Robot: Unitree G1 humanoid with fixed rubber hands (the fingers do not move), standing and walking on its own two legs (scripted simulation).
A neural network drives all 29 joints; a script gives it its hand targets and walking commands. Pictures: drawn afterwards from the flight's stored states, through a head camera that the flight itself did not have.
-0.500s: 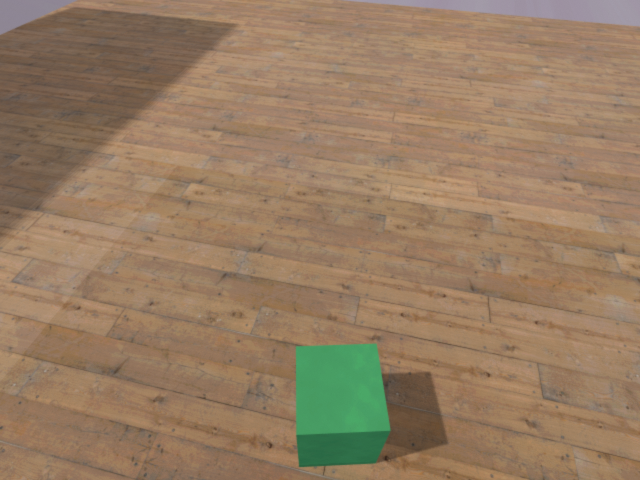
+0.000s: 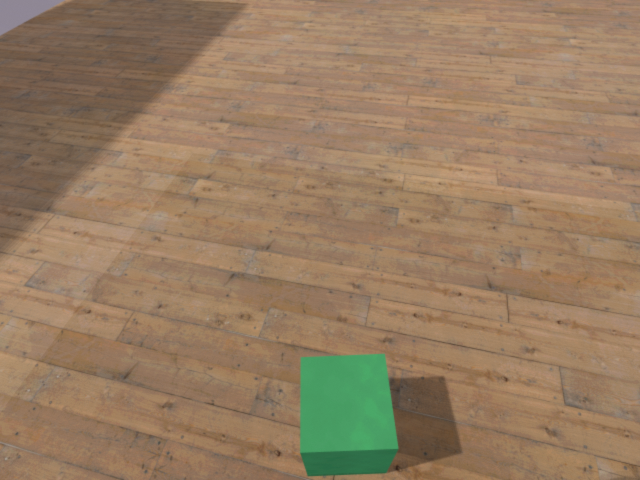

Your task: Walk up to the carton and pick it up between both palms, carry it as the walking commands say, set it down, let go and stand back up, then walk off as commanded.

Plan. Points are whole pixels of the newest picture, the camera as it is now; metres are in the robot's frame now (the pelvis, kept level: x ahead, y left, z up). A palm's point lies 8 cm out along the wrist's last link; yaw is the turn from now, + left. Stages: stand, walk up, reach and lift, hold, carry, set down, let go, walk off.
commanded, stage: walk up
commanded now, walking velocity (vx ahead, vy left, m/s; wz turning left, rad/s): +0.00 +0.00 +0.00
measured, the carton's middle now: (344, 417) +0.38 -0.01 -0.63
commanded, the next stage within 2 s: stand in 0.04 s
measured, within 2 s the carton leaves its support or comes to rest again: neither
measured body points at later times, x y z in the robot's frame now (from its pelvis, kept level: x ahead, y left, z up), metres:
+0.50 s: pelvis -0.03 +0.00 -0.02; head +0.03 +0.00 +0.43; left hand +0.14 +0.23 -0.14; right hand +0.16 -0.21 -0.15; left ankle -0.08 +0.13 -0.74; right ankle +0.00 -0.10 -0.74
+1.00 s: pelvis -0.12 +0.01 -0.08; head +0.02 +0.00 +0.35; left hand +0.15 +0.21 -0.18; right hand +0.14 -0.21 -0.20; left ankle -0.08 +0.13 -0.74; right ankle +0.00 -0.10 -0.74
